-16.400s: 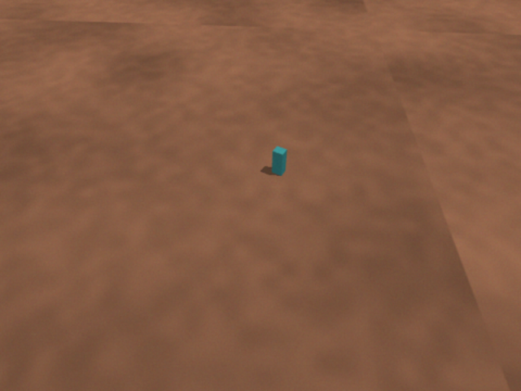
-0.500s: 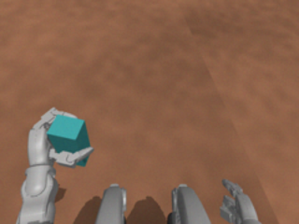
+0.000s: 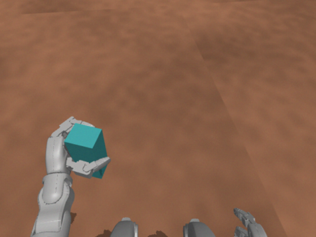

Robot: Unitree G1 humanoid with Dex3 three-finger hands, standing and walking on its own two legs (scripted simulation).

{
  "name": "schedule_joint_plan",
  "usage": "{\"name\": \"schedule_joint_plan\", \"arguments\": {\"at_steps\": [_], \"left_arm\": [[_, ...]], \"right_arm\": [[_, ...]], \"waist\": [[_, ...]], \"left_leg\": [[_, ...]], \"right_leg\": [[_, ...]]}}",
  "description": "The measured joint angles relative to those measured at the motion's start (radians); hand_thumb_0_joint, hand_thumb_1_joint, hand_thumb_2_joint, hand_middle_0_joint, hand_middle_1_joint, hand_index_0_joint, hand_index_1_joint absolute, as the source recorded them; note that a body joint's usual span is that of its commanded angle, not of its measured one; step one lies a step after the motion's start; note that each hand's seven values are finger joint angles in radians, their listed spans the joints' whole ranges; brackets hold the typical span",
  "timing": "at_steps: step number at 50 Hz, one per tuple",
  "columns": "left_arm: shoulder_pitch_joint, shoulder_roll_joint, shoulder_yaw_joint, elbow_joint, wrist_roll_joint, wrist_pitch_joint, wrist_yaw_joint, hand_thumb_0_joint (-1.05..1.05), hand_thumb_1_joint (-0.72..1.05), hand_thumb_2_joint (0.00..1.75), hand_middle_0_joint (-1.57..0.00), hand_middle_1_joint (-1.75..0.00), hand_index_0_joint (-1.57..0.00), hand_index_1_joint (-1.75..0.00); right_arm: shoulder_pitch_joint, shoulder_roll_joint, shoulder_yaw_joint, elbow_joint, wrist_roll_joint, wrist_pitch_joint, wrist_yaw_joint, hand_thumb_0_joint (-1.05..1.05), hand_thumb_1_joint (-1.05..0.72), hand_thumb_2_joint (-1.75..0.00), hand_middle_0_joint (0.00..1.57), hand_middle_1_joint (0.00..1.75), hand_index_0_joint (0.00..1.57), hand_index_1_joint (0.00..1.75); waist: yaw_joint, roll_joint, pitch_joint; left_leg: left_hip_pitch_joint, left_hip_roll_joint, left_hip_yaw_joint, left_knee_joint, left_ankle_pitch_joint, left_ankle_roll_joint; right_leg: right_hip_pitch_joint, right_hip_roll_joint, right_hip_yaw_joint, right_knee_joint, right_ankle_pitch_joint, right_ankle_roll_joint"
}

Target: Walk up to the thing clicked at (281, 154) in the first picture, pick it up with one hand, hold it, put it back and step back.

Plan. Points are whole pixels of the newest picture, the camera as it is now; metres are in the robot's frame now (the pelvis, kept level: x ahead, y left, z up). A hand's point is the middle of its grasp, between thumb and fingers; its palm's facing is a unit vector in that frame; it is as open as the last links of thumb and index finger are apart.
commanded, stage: hold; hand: left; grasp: from the side
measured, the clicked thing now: (89, 153) +0.32 +0.17 +0.02
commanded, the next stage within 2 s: crouch in 1.04 s
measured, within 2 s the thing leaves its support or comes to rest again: neither
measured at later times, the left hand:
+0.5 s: hand (87, 139) +0.33 +0.16 +0.08, palm faces +0.16 -0.99 -0.02, open 9.8 cm
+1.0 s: hand (85, 134) +0.33 +0.16 +0.10, palm faces +0.16 -0.99 -0.01, open 9.8 cm
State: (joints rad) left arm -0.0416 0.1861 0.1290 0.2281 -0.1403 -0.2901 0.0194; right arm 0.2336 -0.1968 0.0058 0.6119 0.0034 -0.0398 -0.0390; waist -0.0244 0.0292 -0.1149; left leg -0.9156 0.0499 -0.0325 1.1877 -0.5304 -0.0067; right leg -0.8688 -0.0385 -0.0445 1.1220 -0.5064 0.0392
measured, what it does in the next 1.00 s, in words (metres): stands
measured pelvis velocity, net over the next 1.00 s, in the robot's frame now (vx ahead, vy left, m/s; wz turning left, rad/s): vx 0.01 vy -0.01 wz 0.01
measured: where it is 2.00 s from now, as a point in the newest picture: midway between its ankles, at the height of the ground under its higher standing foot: outside the picture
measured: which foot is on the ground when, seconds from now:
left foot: down 0.00-1.00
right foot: down 0.00-1.00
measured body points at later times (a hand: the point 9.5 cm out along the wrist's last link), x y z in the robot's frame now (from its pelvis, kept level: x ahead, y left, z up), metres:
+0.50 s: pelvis +0.01 -0.01 +0.03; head +0.06 +0.00 +0.48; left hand +0.31 +0.22 +0.09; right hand +0.14 -0.25 -0.08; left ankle +0.03 +0.12 -0.65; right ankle +0.02 -0.15 -0.65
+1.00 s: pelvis +0.01 -0.01 +0.04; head +0.05 +0.00 +0.49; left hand +0.32 +0.22 +0.10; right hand +0.15 -0.25 -0.06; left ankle +0.03 +0.12 -0.65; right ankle +0.02 -0.15 -0.65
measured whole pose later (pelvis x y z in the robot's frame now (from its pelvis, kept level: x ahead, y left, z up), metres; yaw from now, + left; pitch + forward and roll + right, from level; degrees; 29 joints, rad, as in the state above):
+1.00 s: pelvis +0.01 -0.01 +0.04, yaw +0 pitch +7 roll -2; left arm -0.05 0.17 0.14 0.30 -0.15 -0.31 0.01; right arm 0.23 -0.21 0.00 0.64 0.00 -0.02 -0.04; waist -0.02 0.02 -0.06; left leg -0.61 0.05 -0.02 0.93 -0.44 -0.02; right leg -0.58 -0.03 -0.04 0.88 -0.43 0.03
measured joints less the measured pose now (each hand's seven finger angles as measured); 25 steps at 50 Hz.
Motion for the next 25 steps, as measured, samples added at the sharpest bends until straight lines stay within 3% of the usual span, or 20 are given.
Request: {"name": "schedule_joint_plan", "arguments": {"at_steps": [12, 25], "left_arm": [[-0.006, -0.013, 0.002, 0.042, 0.010, -0.015, 0.010, -0.02, -0.42, 0.88, -0.92, -1.13, -0.83, -1.15], [-0.011, -0.015, 0.004, 0.061, -0.003, -0.030, 0.000, -0.02, -0.43, 0.88, -0.92, -1.13, -0.83, -1.15]], "right_arm": [[-0.002, -0.006, -0.007, -0.001, -0.010, 0.009, -0.004, 0.01, -0.92, -0.90, 0.20, 0.30, 0.20, 0.30], [0.000, -0.008, -0.006, 0.015, -0.007, 0.014, -0.005, 0.01, -0.92, -0.90, 0.20, 0.30, 0.20, 0.30]], "waist": [[0.001, -0.016, 0.027], [0.000, -0.011, 0.043]], "left_leg": [[0.118, -0.001, 0.004, -0.111, 0.042, -0.008], [0.196, -0.001, 0.007, -0.180, 0.067, -0.013]], "right_leg": [[0.112, 0.001, -0.001, -0.098, 0.035, -0.008], [0.185, 0.002, -0.003, -0.160, 0.055, -0.013]]}}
